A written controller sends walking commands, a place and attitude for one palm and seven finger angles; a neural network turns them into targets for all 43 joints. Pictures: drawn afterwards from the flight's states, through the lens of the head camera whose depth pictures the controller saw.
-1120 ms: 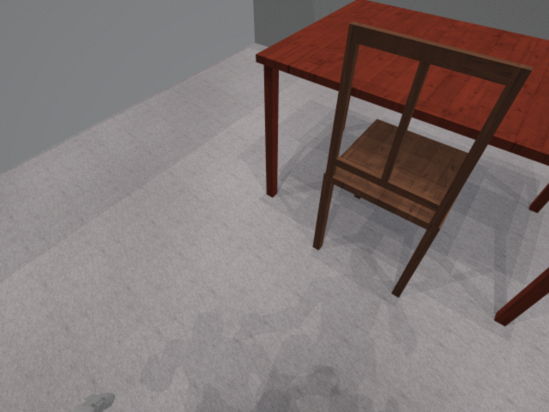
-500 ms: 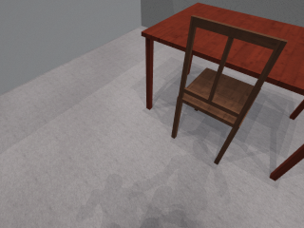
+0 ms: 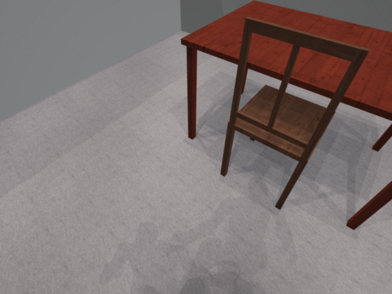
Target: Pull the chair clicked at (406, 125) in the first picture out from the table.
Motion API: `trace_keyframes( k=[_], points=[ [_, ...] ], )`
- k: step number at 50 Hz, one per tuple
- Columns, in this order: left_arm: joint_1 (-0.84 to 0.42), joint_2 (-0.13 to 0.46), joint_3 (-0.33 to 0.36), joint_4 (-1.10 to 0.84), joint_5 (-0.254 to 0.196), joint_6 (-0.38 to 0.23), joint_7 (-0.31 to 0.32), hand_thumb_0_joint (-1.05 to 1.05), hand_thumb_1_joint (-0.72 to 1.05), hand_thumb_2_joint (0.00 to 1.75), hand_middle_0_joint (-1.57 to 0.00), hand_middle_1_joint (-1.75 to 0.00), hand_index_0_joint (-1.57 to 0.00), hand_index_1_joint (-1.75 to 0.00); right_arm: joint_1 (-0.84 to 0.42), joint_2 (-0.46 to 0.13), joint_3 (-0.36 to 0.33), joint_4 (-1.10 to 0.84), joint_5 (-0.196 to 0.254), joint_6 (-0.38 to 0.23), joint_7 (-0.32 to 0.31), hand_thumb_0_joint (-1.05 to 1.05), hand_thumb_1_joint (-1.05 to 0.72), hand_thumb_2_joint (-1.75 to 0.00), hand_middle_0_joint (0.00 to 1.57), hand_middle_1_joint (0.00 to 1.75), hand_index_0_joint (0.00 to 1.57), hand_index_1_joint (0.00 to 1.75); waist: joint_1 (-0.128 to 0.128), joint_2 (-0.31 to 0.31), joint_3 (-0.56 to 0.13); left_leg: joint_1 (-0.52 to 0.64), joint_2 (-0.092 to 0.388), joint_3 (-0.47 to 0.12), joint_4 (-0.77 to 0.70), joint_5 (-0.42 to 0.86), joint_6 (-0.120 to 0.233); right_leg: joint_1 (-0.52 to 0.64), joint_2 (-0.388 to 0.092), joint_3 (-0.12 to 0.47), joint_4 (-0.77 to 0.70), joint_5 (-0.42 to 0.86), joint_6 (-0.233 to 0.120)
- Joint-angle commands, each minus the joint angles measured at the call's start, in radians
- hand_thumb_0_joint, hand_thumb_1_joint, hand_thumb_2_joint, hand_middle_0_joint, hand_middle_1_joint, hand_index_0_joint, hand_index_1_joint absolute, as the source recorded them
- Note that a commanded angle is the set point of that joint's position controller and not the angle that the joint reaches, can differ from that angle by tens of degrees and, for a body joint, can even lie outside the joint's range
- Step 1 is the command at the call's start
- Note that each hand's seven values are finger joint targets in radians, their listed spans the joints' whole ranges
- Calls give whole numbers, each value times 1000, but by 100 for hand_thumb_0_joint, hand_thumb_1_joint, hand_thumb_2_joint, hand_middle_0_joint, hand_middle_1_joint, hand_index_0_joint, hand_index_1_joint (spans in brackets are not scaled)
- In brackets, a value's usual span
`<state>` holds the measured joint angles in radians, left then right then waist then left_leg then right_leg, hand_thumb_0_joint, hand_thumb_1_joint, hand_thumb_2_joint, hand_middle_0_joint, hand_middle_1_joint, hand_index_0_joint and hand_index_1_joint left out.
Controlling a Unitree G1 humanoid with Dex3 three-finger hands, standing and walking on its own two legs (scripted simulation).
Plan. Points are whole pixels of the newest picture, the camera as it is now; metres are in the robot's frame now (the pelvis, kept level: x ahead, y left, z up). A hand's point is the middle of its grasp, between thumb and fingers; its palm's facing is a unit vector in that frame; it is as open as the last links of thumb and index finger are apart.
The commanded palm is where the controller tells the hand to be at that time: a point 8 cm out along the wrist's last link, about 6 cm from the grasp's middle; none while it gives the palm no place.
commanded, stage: look at it before walking up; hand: left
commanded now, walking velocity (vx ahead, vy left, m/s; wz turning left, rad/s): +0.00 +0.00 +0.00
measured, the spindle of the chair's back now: (281, 91) +0.84 -0.29 -0.06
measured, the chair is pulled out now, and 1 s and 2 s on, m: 0.00 0.00 0.00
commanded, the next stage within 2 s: turn to face it in 0.32 s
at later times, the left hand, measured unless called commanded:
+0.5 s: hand out of the picture +0.09 +0.24 -0.15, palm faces -0.05 -0.94 -0.34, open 7.4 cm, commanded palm none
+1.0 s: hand out of the picture +0.06 +0.15 -0.17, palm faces -0.20 -0.94 -0.28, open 7.4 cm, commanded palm none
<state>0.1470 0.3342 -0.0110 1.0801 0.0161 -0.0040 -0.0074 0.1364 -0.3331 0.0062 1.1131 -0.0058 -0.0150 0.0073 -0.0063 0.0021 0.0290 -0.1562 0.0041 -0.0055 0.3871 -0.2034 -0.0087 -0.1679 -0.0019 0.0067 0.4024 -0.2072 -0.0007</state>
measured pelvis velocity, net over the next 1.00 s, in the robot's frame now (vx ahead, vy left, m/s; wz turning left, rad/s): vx -0.02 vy -0.04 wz -0.25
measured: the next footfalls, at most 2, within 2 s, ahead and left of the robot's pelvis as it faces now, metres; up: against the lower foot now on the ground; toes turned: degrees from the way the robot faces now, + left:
left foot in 1.44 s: +0.06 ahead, +0.11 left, +0.00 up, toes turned -28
right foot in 1.96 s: -0.07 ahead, -0.09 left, +0.00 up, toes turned -41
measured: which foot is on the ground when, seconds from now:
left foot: down 0.00-0.86, up 0.88-1.00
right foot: down 0.00-1.00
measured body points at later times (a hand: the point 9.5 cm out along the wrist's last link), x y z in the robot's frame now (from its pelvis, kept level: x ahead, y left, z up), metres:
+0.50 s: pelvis +0.01 +0.00 +0.00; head +0.02 -0.01 +0.45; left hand +0.09 +0.29 -0.13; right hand +0.10 -0.30 -0.13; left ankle +0.00 +0.13 -0.74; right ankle +0.01 -0.12 -0.74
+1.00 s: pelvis -0.02 -0.04 -0.01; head +0.03 -0.08 +0.43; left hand +0.07 +0.20 -0.15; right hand +0.01 -0.30 -0.17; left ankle +0.00 +0.12 -0.67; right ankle -0.01 -0.11 -0.74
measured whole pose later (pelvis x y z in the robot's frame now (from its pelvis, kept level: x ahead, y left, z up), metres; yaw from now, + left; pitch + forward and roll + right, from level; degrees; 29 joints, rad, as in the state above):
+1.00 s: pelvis -0.02 -0.04 -0.01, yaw -14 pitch +0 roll +2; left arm 0.26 0.20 0.03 0.93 0.02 0.03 0.00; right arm 0.14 -0.24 -0.05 0.97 -0.01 0.05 -0.01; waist 0.03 0.03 0.11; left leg -0.47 0.05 0.02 1.10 -0.42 -0.06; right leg -0.32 0.06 0.02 0.59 -0.27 -0.08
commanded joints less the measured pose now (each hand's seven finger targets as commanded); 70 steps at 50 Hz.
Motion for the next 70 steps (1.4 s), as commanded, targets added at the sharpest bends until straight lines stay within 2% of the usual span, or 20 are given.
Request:
trace_keyframes(
  k=[1, 24, 27, 31, 34, 36, 37, 39, 41, 42, 43, 44, 45, 46, 48, 50, 56, 64, 67, 70],
  points=[
    [-41, 208, 47, -60, -5, -24, 19, 0, 90, 90, -20, -30, -20, -30, -51, -206, -43, -64, -3, -21, -19, 0, -90, -90, 20, 30, 20, 30, 6, -3, -60, 9, 108, -103, -66, 103, 36, 8, -118, 111, -79, 71, -32],
    [-43, 218, 53, -66, -4, -24, 19, 0, 90, 90, -20, -30, -20, -30, -63, -216, -47, -70, -2, -20, -25, 0, -90, -90, 20, 30, 20, 30, 6, -13, -80, 70, 122, -71, -44, 195, 31, 23, -113, 124, -61, 233, -38],
    [12, 114, 41, -68, -6, 9, 24, 0, 90, 90, -20, -30, -20, -30, -1, -99, -32, -71, -5, 0, -32, 0, -90, -90, 20, 30, 20, 30, 2, -13, -69, 61, 129, -15, 10, 203, 10, -15, -110, 134, -1, 302, -27],
    [32, 113, 58, -116, -1, 32, 20, 0, 90, 90, -20, -30, -20, -30, 26, -110, -56, -121, -7, 18, -41, 0, -90, -90, 20, 30, 20, 30, -3, 9, -55, 52, 155, 2, 51, 175, 18, -97, -79, 151, 87, 304, -29],
    [42, 94, 65, -152, 0, 39, 12, 0, 90, 90, -20, -30, -20, -30, 23, -129, -74, -158, -8, 22, -44, 0, -90, -90, 20, 30, 20, 30, -1, 76, -47, 54, 217, -34, 30, 156, 53, -179, -26, 116, 205, 209, -15],
    [44, 64, 71, -173, 1, 47, 5, 0, 90, 90, -20, -30, -20, -30, 14, -135, -84, -175, -9, 19, -43, 0, -90, -90, 20, 30, 20, 30, 5, 173, -20, 11, 315, -84, -25, 205, 120, -220, 13, 44, 381, -104, 6],
    [50, 50, 74, -184, 1, 51, 2, 0, 90, 90, -20, -30, -20, -30, 7, -133, -87, -186, -10, 17, -41, 0, -90, -90, 20, 30, 20, 30, 9, 202, -18, 2, 353, -91, -43, 258, 158, -231, 10, 12, 463, -260, 16],
    [92, 41, 83, -194, 0, 53, -2, 0, 90, 90, -20, -30, -20, -30, -36, -127, -93, -217, -12, 15, -39, 0, -90, -90, 20, 30, 20, 30, 39, 182, -23, -63, 376, -52, 2, 276, 165, -170, -39, 26, 461, -296, 9],
    [197, 35, 94, -174, 5, 43, -7, 0, 90, 90, -20, -30, -20, -30, -76, -115, -97, -232, -14, 23, -36, 0, -90, -90, 20, 30, 20, 30, 96, 100, -24, -161, 293, 64, 192, 151, 76, -18, -37, -3, 237, -99, 7],
    [247, 105, 108, -167, 15, 26, 0, 0, 90, 90, -20, -30, -20, -30, -61, -63, -91, -244, -7, 35, -31, 0, -90, -90, 20, 30, 20, 30, 113, -164, -28, -251, 156, 151, 465, -97, -13, 15, -148, 208, -12, 81, -25],
    [244, 196, 120, -176, 16, 14, 17, 0, 90, 90, -20, -30, -20, -30, -52, 7, -78, -282, -6, 39, -27, 0, -90, -90, 20, 30, 20, 30, 88, -399, -3, -446, 19, 102, 705, -402, -57, -4, -358, 599, -131, 331, -108],
    [239, 189, 118, -189, 3, 21, 27, 0, 90, 90, -20, -30, -20, -30, -53, -23, -83, -284, -2, 47, -32, 0, -90, -90, 20, 30, 20, 30, 84, -286, -22, -405, 45, -20, 762, -385, -42, -39, -373, 557, -144, 305, -170],
    [184, 153, 122, -206, 5, 25, 30, 0, 90, 90, -20, -30, -20, -30, -55, -22, -88, -274, -2, 47, -30, 0, -90, -90, 20, 30, 20, 30, 63, -225, -7, -408, 68, -34, 781, -316, -34, -72, -322, 512, -151, 113, -194],
    [134, 129, 121, -218, 5, 23, 28, 0, 90, 90, -20, -30, -20, -30, -63, -22, -88, -264, -3, 40, -28, 0, -90, -90, 20, 30, 20, 30, 51, -192, 8, -428, 76, -38, 792, -264, -36, -84, -286, 505, -140, 54, -197],
    [108, 83, 109, -228, 0, 14, 24, 0, 90, 90, -20, -30, -20, -30, -39, -15, -88, -243, -10, 34, -26, 0, -90, -90, 20, 30, 20, 30, 31, -108, -30, -399, 77, -30, 764, -174, -50, -49, -223, 406, -93, 166, -179],
    [146, 74, 110, -218, -2, 7, 24, 0, 90, 90, -20, -30, -20, -30, -21, 4, -87, -231, -10, 36, -27, 0, -90, -90, 20, 30, 20, 30, 35, -71, -92, -395, 63, -19, 733, -144, -59, 30, -189, 367, -57, 290, -160],
    [193, 60, 117, -203, 1, 9, 26, 0, 90, 90, -20, -30, -20, -30, -30, 12, -86, -241, -11, 40, -37, 0, -90, -90, 20, 30, 20, 30, 45, -112, -125, -432, 51, -33, 686, -138, -71, 118, -171, 393, -53, 307, -153],
    [182, 72, 121, -210, 14, 21, 30, 0, 90, 90, -20, -30, -20, -30, -59, 18, -80, -268, -1, 31, -40, 0, -90, -90, 20, 30, 20, 30, 60, -137, -95, -301, 20, -33, 444, -222, -47, 20, -171, 500, -71, 256, -196],
    [140, 89, 123, -224, 13, 27, 27, 0, 90, 90, -20, -30, -20, -30, -6, 21, -79, -264, 6, 24, -42, 0, -90, -90, 20, 30, 20, 30, 37, -151, -100, -194, -6, -29, 299, -211, -22, -33, -149, 512, -73, 245, -178],
    [83, 76, 119, -242, 5, 32, 26, 0, 90, 90, -20, -30, -20, -30, 127, 7, -80, -230, 9, 8, -48, 0, -90, -90, 20, 30, 20, 30, -24, -123, -128, 78, 2, -21, 35, -54, 1, -199, -73, 447, -19, 91, -94]
  ],
)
